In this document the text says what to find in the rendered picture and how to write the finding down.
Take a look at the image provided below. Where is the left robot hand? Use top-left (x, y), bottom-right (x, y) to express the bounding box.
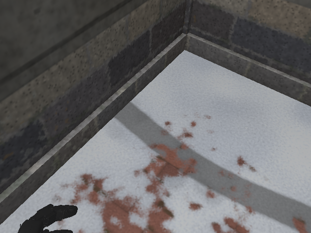
top-left (18, 204), bottom-right (78, 233)

